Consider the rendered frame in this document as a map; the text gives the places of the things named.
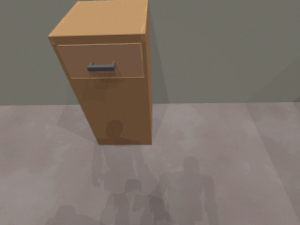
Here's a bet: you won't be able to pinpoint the cabinet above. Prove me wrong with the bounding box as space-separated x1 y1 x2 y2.
48 0 153 145

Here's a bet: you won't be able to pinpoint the drawer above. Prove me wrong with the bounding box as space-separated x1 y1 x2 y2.
58 42 143 78

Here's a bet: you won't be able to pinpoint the handle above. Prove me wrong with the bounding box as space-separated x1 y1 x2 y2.
87 61 115 71

